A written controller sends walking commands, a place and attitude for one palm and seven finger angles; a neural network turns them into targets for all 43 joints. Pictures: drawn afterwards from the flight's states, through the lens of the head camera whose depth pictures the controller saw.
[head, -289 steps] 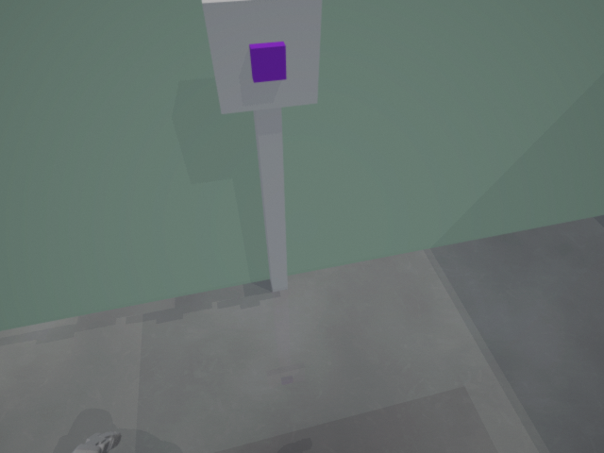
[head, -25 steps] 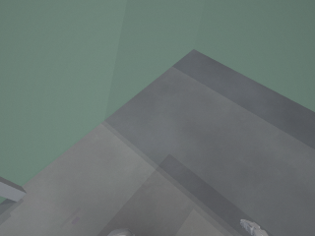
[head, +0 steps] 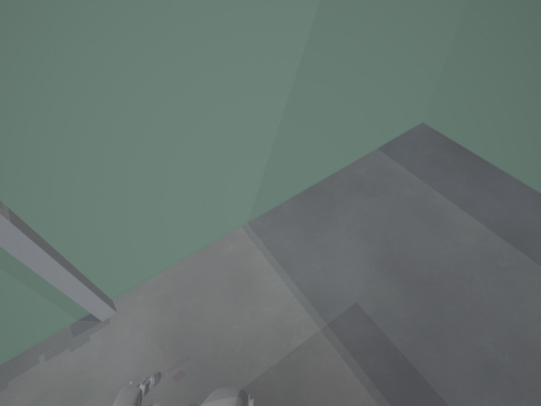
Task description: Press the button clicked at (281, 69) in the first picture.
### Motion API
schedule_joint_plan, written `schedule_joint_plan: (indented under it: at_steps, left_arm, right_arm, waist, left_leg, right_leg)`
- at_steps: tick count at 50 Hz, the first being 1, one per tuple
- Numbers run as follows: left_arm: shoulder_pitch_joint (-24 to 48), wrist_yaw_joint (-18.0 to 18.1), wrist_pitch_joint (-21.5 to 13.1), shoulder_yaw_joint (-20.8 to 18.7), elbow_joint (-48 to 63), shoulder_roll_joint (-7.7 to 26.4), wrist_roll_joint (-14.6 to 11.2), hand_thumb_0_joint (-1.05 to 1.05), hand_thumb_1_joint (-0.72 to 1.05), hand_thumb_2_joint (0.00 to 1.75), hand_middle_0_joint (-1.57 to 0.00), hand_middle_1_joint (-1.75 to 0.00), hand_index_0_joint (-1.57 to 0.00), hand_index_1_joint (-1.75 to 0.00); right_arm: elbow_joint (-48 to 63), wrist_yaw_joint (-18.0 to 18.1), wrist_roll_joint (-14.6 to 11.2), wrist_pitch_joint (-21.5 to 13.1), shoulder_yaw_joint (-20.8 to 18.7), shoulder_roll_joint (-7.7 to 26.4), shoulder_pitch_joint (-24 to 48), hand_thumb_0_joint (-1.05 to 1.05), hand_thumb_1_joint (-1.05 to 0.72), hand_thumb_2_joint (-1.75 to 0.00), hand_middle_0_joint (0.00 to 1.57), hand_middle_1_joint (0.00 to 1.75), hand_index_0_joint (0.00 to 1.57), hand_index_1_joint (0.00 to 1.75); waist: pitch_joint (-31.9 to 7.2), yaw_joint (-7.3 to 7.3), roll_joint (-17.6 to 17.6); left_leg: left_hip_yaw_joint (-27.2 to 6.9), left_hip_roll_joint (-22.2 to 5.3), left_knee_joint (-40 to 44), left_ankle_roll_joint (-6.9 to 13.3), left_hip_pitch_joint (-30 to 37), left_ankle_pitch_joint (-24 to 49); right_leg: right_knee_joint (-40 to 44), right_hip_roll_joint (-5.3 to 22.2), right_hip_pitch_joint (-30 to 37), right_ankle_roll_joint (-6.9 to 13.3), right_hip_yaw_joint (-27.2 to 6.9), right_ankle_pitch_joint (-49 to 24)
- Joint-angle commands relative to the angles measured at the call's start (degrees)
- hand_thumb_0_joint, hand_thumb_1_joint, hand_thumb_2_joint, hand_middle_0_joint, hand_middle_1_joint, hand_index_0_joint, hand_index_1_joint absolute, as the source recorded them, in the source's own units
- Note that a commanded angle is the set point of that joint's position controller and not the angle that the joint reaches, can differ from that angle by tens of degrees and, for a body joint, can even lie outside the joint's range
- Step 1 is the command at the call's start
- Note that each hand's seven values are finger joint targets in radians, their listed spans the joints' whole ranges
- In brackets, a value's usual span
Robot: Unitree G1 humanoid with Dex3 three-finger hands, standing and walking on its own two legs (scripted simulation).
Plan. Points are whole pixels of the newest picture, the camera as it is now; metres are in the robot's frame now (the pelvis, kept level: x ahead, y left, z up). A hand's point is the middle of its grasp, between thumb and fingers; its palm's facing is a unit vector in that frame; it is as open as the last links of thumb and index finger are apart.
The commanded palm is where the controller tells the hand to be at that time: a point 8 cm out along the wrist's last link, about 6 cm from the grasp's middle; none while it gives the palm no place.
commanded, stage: turn to face it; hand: left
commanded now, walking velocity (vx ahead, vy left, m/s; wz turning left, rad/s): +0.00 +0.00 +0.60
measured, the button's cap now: out of the picture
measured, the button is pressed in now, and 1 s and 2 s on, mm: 0 0 0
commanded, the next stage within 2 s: take the last steps up to it in 0.94 s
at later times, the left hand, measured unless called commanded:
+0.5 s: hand out of the picture -0.01 +0.29 -0.17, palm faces +0.33 -0.91 -0.24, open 7.4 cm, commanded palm none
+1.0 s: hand out of the picture -0.01 +0.21 -0.14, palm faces +0.48 -0.83 -0.27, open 7.4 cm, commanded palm none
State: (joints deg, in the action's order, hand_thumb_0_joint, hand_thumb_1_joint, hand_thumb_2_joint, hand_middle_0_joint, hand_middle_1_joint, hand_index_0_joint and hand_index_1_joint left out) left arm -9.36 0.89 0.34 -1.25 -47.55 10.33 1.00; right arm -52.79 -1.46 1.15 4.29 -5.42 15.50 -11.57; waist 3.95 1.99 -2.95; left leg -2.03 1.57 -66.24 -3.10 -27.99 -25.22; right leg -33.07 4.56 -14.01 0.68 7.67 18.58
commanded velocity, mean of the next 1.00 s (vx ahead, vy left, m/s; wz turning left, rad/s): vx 0.00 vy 0.00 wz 0.44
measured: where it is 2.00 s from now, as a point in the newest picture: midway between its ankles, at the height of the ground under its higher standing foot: outside the picture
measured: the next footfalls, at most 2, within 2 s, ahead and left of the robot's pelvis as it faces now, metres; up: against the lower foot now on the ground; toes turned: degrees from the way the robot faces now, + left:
left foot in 0.30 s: +0.04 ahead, +0.15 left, +0.00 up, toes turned +18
right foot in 0.86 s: +0.08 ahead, -0.08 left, +0.00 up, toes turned +25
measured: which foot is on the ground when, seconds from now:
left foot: up 0.00-0.28, down 0.30-0.86, up 0.88-1.00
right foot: down 0.00-0.30, up 0.32-0.84, down 0.86-1.00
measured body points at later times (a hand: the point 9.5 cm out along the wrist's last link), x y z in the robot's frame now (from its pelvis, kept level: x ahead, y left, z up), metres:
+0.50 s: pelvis +0.00 +0.06 +0.00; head +0.02 +0.10 +0.45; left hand -0.03 +0.34 -0.15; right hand +0.18 -0.16 -0.11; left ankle +0.00 +0.13 -0.73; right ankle +0.02 -0.11 -0.65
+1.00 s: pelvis +0.00 +0.00 +0.00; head +0.02 -0.02 +0.45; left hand -0.03 +0.26 -0.12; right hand +0.15 -0.21 -0.16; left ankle -0.06 +0.12 -0.66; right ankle +0.04 -0.09 -0.73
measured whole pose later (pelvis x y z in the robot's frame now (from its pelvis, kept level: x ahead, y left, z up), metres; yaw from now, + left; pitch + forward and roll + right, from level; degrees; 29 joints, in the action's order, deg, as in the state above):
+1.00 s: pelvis +0.00 +0.00 +0.00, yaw +30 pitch -1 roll +1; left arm -11.6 1.4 1.0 -1.4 -51.9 9.5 0.9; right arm -55.5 -0.8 1.1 4.3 -4.8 13.6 -15.2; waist 1.9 2.1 -2.7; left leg -3.0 2.7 -61.5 -2.3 -28.1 -23.4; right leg -29.2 2.2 -11.2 1.1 4.4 16.8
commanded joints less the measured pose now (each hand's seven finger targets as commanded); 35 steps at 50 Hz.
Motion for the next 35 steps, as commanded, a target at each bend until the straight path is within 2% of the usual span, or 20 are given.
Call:
schedule_joint_plan:
  at_steps: [1, 5, 7, 10, 11, 12, 13, 14, 15, 16, 17, 18, 19, 20, 21, 22, 24, 28, 32, 35]
  left_arm:
    - [-2.2, 1.1, -1.2, -3.3, 2.8, 11.1, 0.4, 0.0, 0.9, 0.9, -0.2, -0.3, -0.2, -0.3]
    - [-6.4, 1.1, -0.8, -3.7, 0.8, 12.7, 0.5, 0.0, 0.9, 0.9, -0.2, -0.3, -0.2, -0.3]
    - [-6.8, 1.0, -0.6, -4.1, 0.4, 13.5, 0.7, 0.0, 0.9, 0.9, -0.2, -0.3, -0.2, -0.3]
    - [-7.0, 0.9, -0.1, -4.8, -0.2, 14.8, 0.8, 0.0, 0.9, 0.9, -0.2, -0.3, -0.2, -0.3]
    - [-7.0, 0.8, 0.0, -4.9, -0.7, 14.7, 0.8, 0.0, 0.9, 0.9, -0.2, -0.3, -0.2, -0.3]
    - [-6.5, 0.7, 0.2, -5.1, -0.7, 15.2, 0.6, 0.0, 0.9, 0.9, -0.2, -0.3, -0.2, -0.3]
    - [-6.2, 0.5, 0.4, -5.2, -0.8, 15.0, 0.1, 0.0, 0.9, 0.9, -0.2, -0.3, -0.2, -0.3]
    - [-6.4, 0.1, 0.6, -5.1, 0.2, 13.1, -0.3, 0.0, 0.9, 0.9, -0.2, -0.3, -0.2, -0.3]
    - [-4.6, -0.3, 0.6, -3.8, 3.2, 8.8, -0.6, 0.0, 0.9, 0.9, -0.2, -0.3, -0.2, -0.3]
    - [-0.2, 0.6, 1.6, -3.4, 4.2, 10.2, 0.1, 0.0, 0.9, 0.9, -0.2, -0.3, -0.2, -0.3]
    - [1.4, 0.6, 1.4, -3.8, 3.6, 9.1, -0.2, 0.0, 0.9, 0.9, -0.2, -0.3, -0.2, -0.3]
    - [1.5, 0.3, 1.3, -4.0, 2.6, 9.7, -0.3, 0.0, 0.9, 0.9, -0.2, -0.3, -0.2, -0.3]
    - [0.5, 0.0, 1.3, -4.2, 1.4, 9.8, -0.2, 0.0, 0.9, 0.9, -0.2, -0.3, -0.2, -0.3]
    - [-1.5, -0.3, 1.4, -4.3, 0.3, 9.8, -0.1, 0.0, 0.9, 0.9, -0.2, -0.3, -0.2, -0.3]
    - [-2.7, -0.5, 1.5, -4.3, -0.4, 9.9, 0.0, 0.0, 0.9, 0.9, -0.2, -0.3, -0.2, -0.3]
    - [-3.2, -0.4, 1.7, -4.3, -0.6, 9.9, 0.0, 0.0, 0.9, 0.9, -0.2, -0.3, -0.2, -0.3]
    - [-2.6, -0.3, 1.8, -4.2, -0.6, 9.6, 0.0, 0.0, 0.9, 0.9, -0.2, -0.3, -0.2, -0.3]
    - [-0.4, 0.0, 1.7, -4.1, 0.3, 9.4, 0.1, 0.0, 0.9, 0.9, -0.2, -0.3, -0.2, -0.3]
    - [2.9, 0.2, 1.3, -3.7, 1.8, 8.4, -0.1, 0.0, 0.9, 0.9, -0.2, -0.3, -0.2, -0.3]
    - [3.0, 0.4, 1.3, -3.4, 2.1, 7.4, -0.4, 0.0, 0.9, 0.9, -0.2, -0.3, -0.2, -0.3]
  right_arm:
    - [4.4, -0.4, 0.0, -0.9, -0.8, 3.4, 2.8, 0.0, -0.9, -0.9, 0.2, 0.3, 0.2, 0.3]
    - [4.9, -0.5, -0.1, -0.8, 0.0, 2.7, 6.3, 0.0, -0.9, -0.9, 0.2, 0.3, 0.2, 0.3]
    - [5.3, -0.6, -0.3, -1.1, 0.4, 2.3, 7.4, 0.0, -0.9, -0.9, 0.2, 0.3, 0.2, 0.3]
    - [5.7, -0.5, -0.5, -1.8, 0.9, 2.0, 7.6, 0.0, -0.9, -0.9, 0.2, 0.3, 0.2, 0.3]
    - [5.8, -0.5, -0.5, -2.0, 0.9, 2.1, 7.0, 0.0, -0.9, -0.9, 0.2, 0.3, 0.2, 0.3]
    - [5.5, -0.3, -0.4, -2.2, 0.8, 2.7, 5.0, 0.0, -0.9, -0.9, 0.2, 0.3, 0.2, 0.3]
    - [5.0, -0.3, -0.1, -2.6, 0.3, 4.4, 2.2, 0.0, -0.9, -0.9, 0.2, 0.3, 0.2, 0.3]
    - [4.2, -0.1, 0.1, -3.2, -0.9, 9.3, -2.6, 0.0, -0.9, -0.9, 0.2, 0.3, 0.2, 0.3]
    - [3.8, 0.3, 0.0, -3.5, -2.4, 15.9, -6.5, 0.0, -0.9, -0.9, 0.2, 0.3, 0.2, 0.3]
    - [2.1, 0.9, -0.5, -3.2, -2.3, 15.8, -9.6, 0.0, -0.9, -0.9, 0.2, 0.3, 0.2, 0.3]
    - [2.6, 1.7, -0.3, -3.4, -2.0, 14.3, -7.3, 0.0, -0.9, -0.9, 0.2, 0.3, 0.2, 0.3]
    - [3.7, 2.0, -0.1, -3.4, -1.5, 12.6, -3.5, 0.0, -0.9, -0.9, 0.2, 0.3, 0.2, 0.3]
    - [4.6, 2.1, 0.0, -3.5, -0.7, 10.2, 0.0, 0.0, -0.9, -0.9, 0.2, 0.3, 0.2, 0.3]
    - [5.1, 2.0, -0.1, -3.8, -0.2, 9.4, 2.0, 0.0, -0.9, -0.9, 0.2, 0.3, 0.2, 0.3]
    - [5.5, 2.0, -0.2, -4.0, -0.1, 9.0, 2.7, 0.0, -0.9, -0.9, 0.2, 0.3, 0.2, 0.3]
    - [5.5, 2.0, -0.2, -4.0, 0.0, 8.8, 2.8, 0.0, -0.9, -0.9, 0.2, 0.3, 0.2, 0.3]
    - [5.1, 2.0, -0.2, -4.0, -0.1, 8.6, 1.8, 0.0, -0.9, -0.9, 0.2, 0.3, 0.2, 0.3]
    - [4.5, 2.0, -0.1, -3.8, -0.4, 8.5, -0.4, 0.0, -0.9, -0.9, 0.2, 0.3, 0.2, 0.3]
    - [3.6, 2.2, 0.2, -3.7, -0.8, 8.2, -3.2, 0.0, -0.9, -0.9, 0.2, 0.3, 0.2, 0.3]
    - [3.3, 2.3, 0.3, -3.4, -1.0, 8.0, -3.4, 0.0, -0.9, -0.9, 0.2, 0.3, 0.2, 0.3]
  waist:
    - [-2.4, -1.92, 12.9]
    - [-4.2, -3.94, 14.2]
    - [-4.3, -4.16, 14.3]
    - [-5.5, -4.81, 16.5]
    - [-5.6, -4.47, 15.9]
    - [-6.4, -3.24, 15.2]
    - [-7.5, -1.5, 12.0]
    - [-11.2, 1.33, 0.4]
    - [-11.7, 3.16, -17.3]
    - [-12.5, 4.61, -11.8]
    - [-10.8, 3.68, -10.4]
    - [-7.4, 2.44, -8.6]
    - [-5.5, 0.55, -6.3]
    - [-5.4, -0.81, -5.6]
    - [-6.1, -1.36, -5.4]
    - [-6.0, -1.52, -4.9]
    - [-6.0, -1.22, -3.7]
    - [-6.0, -0.46, -4.3]
    - [-7.3, 0.92, -4.2]
    - [-7.6, 0.72, -5.3]
  left_leg:
    - [1.5, -3.2, -2.4, -1.5, -4.9, 2.8]
    - [4.3, -3.3, 6.4, -1.7, -3.7, 0.9]
    - [5.9, -3.5, 12.5, -1.2, -1.1, 0.2]
    - [8.3, -3.4, 21.8, 0.1, 3.9, 0.3]
    - [9.0, -2.9, 25.9, 0.5, 6.0, 1.4]
    - [9.9, -2.5, 30.6, 0.8, 9.3, 5.2]
    - [9.4, -2.6, 37.5, 1.6, 16.3, 11.7]
    - [-0.9, -9.7, 42.6, 5.2, 27.8, 23.7]
    - [-20.7, -25.3, 44.8, 13.6, 33.2, 48.5]
    - [-20.6, -26.5, 44.3, 16.0, 30.3, 46.5]
    - [-19.8, -24.3, 44.1, 16.1, 28.6, 43.3]
    - [-16.6, -21.4, 45.0, 15.2, 24.2, 38.1]
    - [-13.0, -17.8, 45.7, 13.2, 20.7, 35.7]
    - [-10.7, -15.8, 46.2, 12.0, 19.7, 35.4]
    - [-9.6, -14.9, 46.7, 11.6, 19.3, 34.8]
    - [-9.3, -14.4, 47.4, 11.7, 18.1, 33.0]
    - [-11.2, -14.0, 48.4, 12.1, 18.4, 29.7]
    - [-14.9, -14.0, 48.8, 12.9, 20.2, 27.0]
    - [-18.7, -14.2, 47.1, 14.0, 23.2, 31.7]
    - [-20.2, -13.8, 46.0, 14.2, 21.6, 33.0]
  right_leg:
    - [13.3, 14.6, 6.5, 4.9, -6.5, -27.3]
    - [11.6, 15.5, 11.3, 5.5, -3.7, -32.5]
    - [10.6, 16.3, 11.2, 5.6, -2.1, -32.9]
    - [7.7, 17.7, 10.5, 5.4, -0.6, -33.6]
    - [6.0, 17.6, 10.2, 4.5, 0.2, -33.5]
    - [3.5, 17.1, 9.4, 3.2, 2.0, -31.9]
    - [-2.1, 16.3, 5.2, 1.1, 3.6, -28.9]
    - [-14.4, 12.5, -5.2, -2.5, 5.3, -17.8]
    - [-27.8, 4.3, -20.4, -6.8, 4.2, 19.9]
    - [-33.3, 4.1, -20.2, -5.9, -3.7, 21.4]
    - [-35.9, 4.0, -22.5, -5.9, -5.4, 17.8]
    - [-36.8, 4.5, -22.1, -6.1, -6.3, 13.2]
    - [-36.4, 4.2, -19.9, -6.0, -6.7, 8.3]
    - [-35.7, 3.8, -18.4, -6.2, -6.4, 5.5]
    - [-34.7, 3.6, -17.1, -6.3, -6.4, 4.0]
    - [-33.5, 3.3, -15.8, -6.4, -6.6, 3.3]
    - [-31.0, 2.5, -15.7, -6.6, -6.8, 2.4]
    - [-26.9, 1.5, -16.5, -6.8, -7.4, 3.0]
    - [-21.6, -0.1, -16.0, -6.4, -7.9, 6.0]
    - [-16.8, -1.5, -12.4, -5.7, -7.8, 7.3]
